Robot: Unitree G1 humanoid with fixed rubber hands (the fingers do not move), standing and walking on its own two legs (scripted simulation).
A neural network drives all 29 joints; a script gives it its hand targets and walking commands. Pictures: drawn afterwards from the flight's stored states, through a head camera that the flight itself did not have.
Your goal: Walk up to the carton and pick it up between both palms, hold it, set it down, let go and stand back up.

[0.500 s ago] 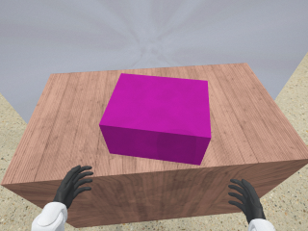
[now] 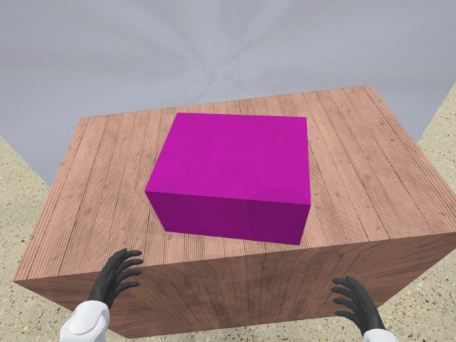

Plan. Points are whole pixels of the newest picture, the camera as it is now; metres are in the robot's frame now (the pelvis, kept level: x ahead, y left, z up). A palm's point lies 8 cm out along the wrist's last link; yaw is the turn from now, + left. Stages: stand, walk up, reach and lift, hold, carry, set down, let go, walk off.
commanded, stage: set down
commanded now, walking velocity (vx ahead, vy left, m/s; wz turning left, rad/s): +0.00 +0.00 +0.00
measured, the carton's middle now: (234, 175) +0.45 +0.01 +0.00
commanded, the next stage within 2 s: let go in 0.30 s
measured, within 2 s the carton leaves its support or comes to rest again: neither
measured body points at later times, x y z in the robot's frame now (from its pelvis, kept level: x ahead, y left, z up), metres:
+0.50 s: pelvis +0.00 +0.00 +0.00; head +0.00 -0.03 +0.45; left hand +0.22 +0.24 -0.01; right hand +0.16 -0.21 -0.11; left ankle -0.01 +0.11 -0.74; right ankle +0.03 -0.12 -0.74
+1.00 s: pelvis +0.00 +0.00 +0.00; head +0.00 -0.02 +0.45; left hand +0.21 +0.24 -0.02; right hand +0.12 -0.25 -0.12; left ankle -0.01 +0.11 -0.74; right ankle +0.03 -0.12 -0.74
